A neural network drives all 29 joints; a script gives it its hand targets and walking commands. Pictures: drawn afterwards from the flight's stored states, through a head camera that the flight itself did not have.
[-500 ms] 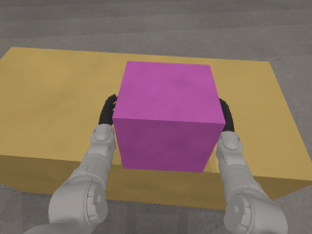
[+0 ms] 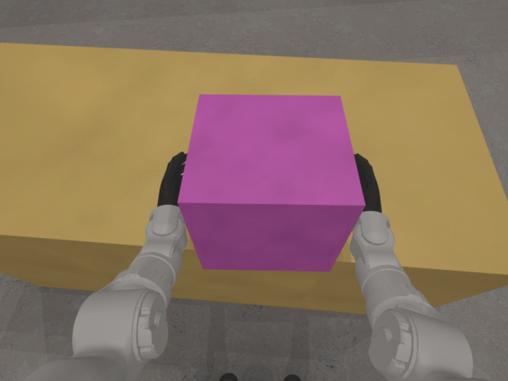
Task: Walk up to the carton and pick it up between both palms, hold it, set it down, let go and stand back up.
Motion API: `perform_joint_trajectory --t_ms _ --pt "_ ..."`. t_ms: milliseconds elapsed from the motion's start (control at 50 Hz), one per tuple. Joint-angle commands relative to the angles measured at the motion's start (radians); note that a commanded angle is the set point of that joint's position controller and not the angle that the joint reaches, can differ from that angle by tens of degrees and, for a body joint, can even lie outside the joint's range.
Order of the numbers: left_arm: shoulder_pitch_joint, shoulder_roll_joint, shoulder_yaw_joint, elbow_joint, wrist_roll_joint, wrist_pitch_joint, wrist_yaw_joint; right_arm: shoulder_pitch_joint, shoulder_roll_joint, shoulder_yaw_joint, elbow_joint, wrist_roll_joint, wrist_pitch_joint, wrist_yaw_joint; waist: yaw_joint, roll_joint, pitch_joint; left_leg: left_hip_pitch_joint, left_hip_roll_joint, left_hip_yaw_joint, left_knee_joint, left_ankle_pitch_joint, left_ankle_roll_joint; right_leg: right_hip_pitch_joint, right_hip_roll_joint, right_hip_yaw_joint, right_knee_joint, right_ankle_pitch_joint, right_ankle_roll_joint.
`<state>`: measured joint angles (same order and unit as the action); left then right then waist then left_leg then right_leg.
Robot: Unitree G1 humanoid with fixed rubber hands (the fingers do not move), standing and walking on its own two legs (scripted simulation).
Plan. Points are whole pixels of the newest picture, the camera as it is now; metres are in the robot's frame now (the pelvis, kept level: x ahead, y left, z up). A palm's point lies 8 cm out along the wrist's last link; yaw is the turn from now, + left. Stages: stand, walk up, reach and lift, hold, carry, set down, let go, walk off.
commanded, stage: set down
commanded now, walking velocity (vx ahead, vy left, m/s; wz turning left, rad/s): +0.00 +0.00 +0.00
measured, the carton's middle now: (267, 187) +0.44 +0.00 -0.02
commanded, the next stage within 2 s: none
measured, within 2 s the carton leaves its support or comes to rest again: rests again in 0.42 s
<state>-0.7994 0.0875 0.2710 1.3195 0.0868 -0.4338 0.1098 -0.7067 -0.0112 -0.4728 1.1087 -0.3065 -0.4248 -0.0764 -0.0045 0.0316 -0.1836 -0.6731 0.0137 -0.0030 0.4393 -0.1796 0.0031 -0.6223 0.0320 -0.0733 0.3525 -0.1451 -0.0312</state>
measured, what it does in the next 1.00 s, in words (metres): stands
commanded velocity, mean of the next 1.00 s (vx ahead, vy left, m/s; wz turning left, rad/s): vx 0.00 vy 0.00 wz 0.00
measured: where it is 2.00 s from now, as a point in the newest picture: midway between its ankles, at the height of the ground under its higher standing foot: outside the picture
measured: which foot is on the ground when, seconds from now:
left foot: down 0.00-1.00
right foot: down 0.00-1.00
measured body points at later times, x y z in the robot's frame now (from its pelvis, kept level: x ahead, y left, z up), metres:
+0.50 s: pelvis -0.02 +0.00 -0.02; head +0.08 +0.00 +0.42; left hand +0.43 +0.17 +0.01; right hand +0.42 -0.18 +0.00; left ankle -0.01 +0.11 -0.73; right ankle -0.01 -0.10 -0.73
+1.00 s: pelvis -0.03 +0.00 -0.03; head +0.06 +0.01 +0.41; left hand +0.43 +0.17 +0.02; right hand +0.43 -0.20 +0.03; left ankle -0.01 +0.11 -0.73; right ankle -0.01 -0.10 -0.73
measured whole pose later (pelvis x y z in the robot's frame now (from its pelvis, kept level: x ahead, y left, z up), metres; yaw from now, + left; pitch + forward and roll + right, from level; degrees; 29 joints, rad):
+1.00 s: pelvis -0.03 +0.00 -0.03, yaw -1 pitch +27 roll -2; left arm -0.97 0.20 0.02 1.32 -0.22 -0.19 0.10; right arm -0.95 -0.25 -0.06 1.26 0.26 -0.17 -0.04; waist 0.00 0.04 -0.30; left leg -0.93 0.03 0.00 0.73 -0.27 0.01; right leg -0.89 0.04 -0.07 0.65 -0.23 -0.03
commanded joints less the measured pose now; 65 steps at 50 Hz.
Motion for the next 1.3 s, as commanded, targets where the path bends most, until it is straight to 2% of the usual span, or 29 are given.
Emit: perform_joint_trajectory --t_ms 0,120,220,280,300,360,420,480,600,660,700,760,780,820,860,940,960,980,1020,1060,1080,1100,1120,1140,1160,1180,1200,1260,1280 --pt "-0.668 -0.608 -0.247 -0.138 0.103 -0.109 -0.161 -0.581 0.540 0.299 0.002 -0.123 -0.078 0.183 -0.023 0.039 -0.830 0.429 0.028 0.044 0.081 0.559 -0.097 0.428 -0.021 -0.002 0.109 0.592 0.033" --pt "-0.724 -0.490 -0.169 -0.044 0.069 -0.127 -0.156 -0.639 0.516 0.248 0.069 -0.120 -0.061 0.169 -0.010 -0.016 -0.802 0.166 0.004 0.067 0.044 0.262 -0.028 0.466 -0.041 0.008 0.159 0.448 0.050" --pt "-0.736 -0.342 -0.119 0.002 0.049 -0.132 -0.147 -0.646 0.387 0.205 0.104 -0.100 -0.053 0.163 -0.011 -0.033 -0.796 0.168 -0.004 0.079 0.069 0.272 -0.026 0.439 -0.029 0.015 0.182 0.448 0.055" --pt "-0.732 -0.157 -0.093 -0.020 0.004 -0.134 -0.110 -0.653 0.202 0.182 0.102 -0.032 -0.051 0.125 -0.013 -0.021 -0.859 0.177 -0.005 0.080 0.103 0.327 -0.042 0.452 -0.024 0.024 0.215 0.508 0.055" --pt "-0.721 0.032 -0.081 -0.019 -0.037 -0.130 -0.080 -0.644 -0.008 0.155 0.089 0.019 -0.043 0.096 -0.008 -0.011 -0.921 0.182 -0.009 0.089 0.128 0.364 -0.057 0.456 -0.018 0.039 0.232 0.521 0.054" --pt "-0.739 0.229 -0.098 -0.076 -0.142 -0.089 -0.022 -0.703 -0.206 0.219 0.045 0.225 -0.010 0.033 -0.025 -0.021 -0.986 0.185 -0.003 0.067 0.164 0.414 -0.054 0.439 -0.011 0.068 0.253 0.568 0.058" --pt "-0.753 0.284 -0.188 -0.114 -0.249 -0.054 -0.015 -0.737 -0.264 0.316 -0.023 0.379 0.018 0.016 -0.027 -0.012 -1.054 0.197 -0.011 0.046 0.200 0.449 -0.058 0.414 -0.002 0.065 0.281 0.585 0.065" --pt "-0.765 0.286 -0.243 -0.053 -0.291 -0.014 -0.018 -0.773 -0.296 0.343 -0.041 0.419 0.062 0.012 -0.030 -0.008 -0.993 0.205 -0.012 0.036 0.218 0.375 -0.060 0.325 -0.002 0.048 0.277 0.459 0.066" --pt "-0.777 0.273 -0.331 0.127 -0.359 0.088 -0.024 -0.786 -0.391 0.408 0.136 0.537 0.147 0.015 -0.036 0.034 -0.776 0.290 0.003 0.012 0.247 0.297 -0.072 0.105 0.012 0.017 0.260 0.232 0.035" --pt "-0.772 0.200 -0.324 0.131 -0.331 0.091 -0.028 -0.793 -0.324 0.395 0.149 0.516 0.156 0.032 -0.028 0.042 -0.718 0.326 0.010 -0.010 0.270 0.294 -0.056 -0.022 0.007 -0.002 0.260 0.137 0.017" --pt "-0.778 0.228 -0.320 0.118 -0.314 0.101 -0.026 -0.781 -0.367 0.397 0.167 0.532 0.159 0.035 -0.027 0.064 -0.751 0.357 0.014 -0.015 0.281 0.370 -0.067 -0.010 0.010 -0.003 0.261 0.191 0.015" --pt "-0.783 0.309 -0.270 -0.053 -0.300 0.127 -0.017 -0.784 -0.447 0.416 0.062 0.571 0.154 0.035 -0.009 0.071 -0.898 0.431 0.007 -0.009 0.312 0.536 -0.087 0.049 0.026 -0.006 0.281 0.368 0.032" --pt "-0.776 0.286 -0.278 -0.005 -0.291 0.133 -0.021 -0.772 -0.406 0.418 0.118 0.570 0.161 0.034 -0.020 0.071 -0.840 0.391 0.004 -0.009 0.308 0.488 -0.084 0.041 0.020 -0.003 0.276 0.325 0.030" --pt "-0.765 0.283 -0.248 -0.146 -0.277 0.153 -0.018 -0.772 -0.425 0.416 0.037 0.578 0.165 0.038 -0.016 0.066 -0.917 0.435 0.000 -0.010 0.307 0.557 -0.083 0.065 0.032 -0.006 0.279 0.384 0.039" --pt "-0.800 0.302 -0.245 -0.159 -0.280 0.159 -0.017 -0.780 -0.426 0.404 0.039 0.562 0.172 0.038 -0.032 0.057 -0.922 0.399 0.002 -0.009 0.310 0.510 -0.076 0.056 0.019 0.001 0.279 0.360 0.038" --pt "-0.814 0.357 -0.234 -0.423 -0.319 0.187 0.007 -0.819 -0.492 0.390 -0.239 0.567 0.180 0.039 -0.026 0.039 -1.162 0.452 -0.006 -0.006 0.338 0.589 -0.078 0.114 0.035 0.005 0.306 0.464 0.057" --pt "-0.792 0.370 -0.242 -0.361 -0.313 0.193 0.006 -0.787 -0.490 0.383 -0.182 0.544 0.190 0.038 -0.042 0.039 -1.123 0.427 -0.007 -0.011 0.339 0.557 -0.079 0.095 0.033 0.001 0.313 0.446 0.056" --pt "-0.791 0.400 -0.234 -0.463 -0.330 0.203 0.008 -0.788 -0.535 0.380 -0.271 0.567 0.190 0.037 -0.030 0.048 -1.213 0.457 -0.007 -0.004 0.340 0.585 -0.078 0.142 0.035 0.012 0.313 0.500 0.061" --pt "-0.765 0.372 -0.256 -0.415 -0.355 0.221 -0.005 -0.781 -0.492 0.413 -0.251 0.576 0.221 0.044 -0.034 -0.002 -1.138 0.386 -0.010 -0.010 0.322 0.503 -0.060 0.152 0.028 0.016 0.311 0.433 0.061" --pt "-0.755 0.372 -0.277 -0.264 -0.366 0.253 -0.024 -0.780 -0.483 0.422 -0.137 0.570 0.268 0.048 -0.052 -0.045 -0.979 0.289 -0.014 -0.010 0.289 0.326 -0.031 0.136 0.017 0.022 0.295 0.291 0.062" --pt "-0.744 0.372 -0.263 -0.465 -0.390 0.263 -0.018 -0.774 -0.509 0.431 -0.280 0.619 0.265 0.051 -0.023 -0.016 -1.095 0.339 -0.015 -0.002 0.290 0.417 -0.037 0.182 0.021 0.029 0.299 0.384 0.071" --pt "-0.694 0.329 -0.291 -0.141 -0.358 0.273 -0.040 -0.746 -0.425 0.445 -0.036 0.569 0.297 0.055 -0.064 -0.058 -0.827 0.238 -0.013 -0.022 0.280 0.250 -0.015 0.099 0.007 0.031 0.288 0.212 0.062" --pt "-0.726 0.312 -0.284 -0.297 -0.378 0.265 -0.045 -0.784 -0.414 0.440 -0.157 0.600 0.288 0.061 -0.021 -0.047 -0.904 0.231 -0.014 -0.016 0.274 0.244 -0.007 0.120 -0.001 0.042 0.280 0.183 0.064" --pt "-0.694 0.378 -0.280 -0.313 -0.383 0.280 -0.045 -0.745 -0.486 0.441 -0.195 0.605 0.290 0.062 -0.035 -0.044 -0.945 0.255 -0.015 -0.012 0.265 0.267 -0.014 0.164 0.008 0.041 0.275 0.234 0.065" --pt "-0.664 0.353 -0.292 -0.131 -0.375 0.272 -0.061 -0.726 -0.422 0.465 -0.068 0.582 0.305 0.063 -0.043 -0.103 -0.789 0.161 -0.020 -0.027 0.261 0.154 0.010 0.132 -0.007 0.054 0.273 0.112 0.058" --pt "-0.745 0.358 -0.295 -0.257 -0.404 0.264 -0.062 -0.803 -0.418 0.459 -0.192 0.612 0.302 0.060 -0.021 -0.086 -0.841 0.143 -0.023 -0.014 0.255 0.163 0.015 0.149 -0.017 0.065 0.269 0.120 0.065" --pt "-0.687 0.361 -0.312 -0.119 -0.397 0.265 -0.069 -0.751 -0.406 0.460 -0.124 0.595 0.311 0.059 -0.037 -0.099 -0.748 0.110 -0.026 -0.015 0.249 0.104 0.021 0.154 -0.023 0.071 0.262 0.084 0.064" --pt "-0.676 0.368 -0.283 -0.124 -0.382 0.233 -0.093 -0.737 -0.361 0.463 -0.159 0.596 0.307 0.050 -0.023 -0.119 -0.700 0.018 -0.035 -0.013 0.231 0.059 0.039 0.226 -0.046 0.103 0.256 0.070 0.066" --pt "-0.644 0.305 -0.291 -0.027 -0.357 0.213 -0.102 -0.690 -0.281 0.468 -0.052 0.579 0.311 0.051 -0.027 -0.120 -0.591 -0.022 -0.032 -0.021 0.222 -0.004 0.046 0.205 -0.055 0.112 0.251 -0.005 0.055"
